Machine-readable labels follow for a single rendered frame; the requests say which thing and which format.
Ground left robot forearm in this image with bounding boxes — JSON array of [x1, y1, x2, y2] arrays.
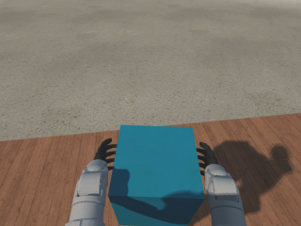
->
[[65, 159, 108, 226]]

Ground right robot forearm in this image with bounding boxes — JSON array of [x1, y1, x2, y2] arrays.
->
[[204, 164, 247, 226]]

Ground right robot hand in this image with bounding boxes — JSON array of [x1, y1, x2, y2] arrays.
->
[[196, 142, 218, 176]]

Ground carton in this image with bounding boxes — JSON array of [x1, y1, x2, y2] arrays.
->
[[108, 124, 205, 226]]

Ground left robot hand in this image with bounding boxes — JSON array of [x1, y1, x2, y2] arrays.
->
[[93, 138, 118, 170]]

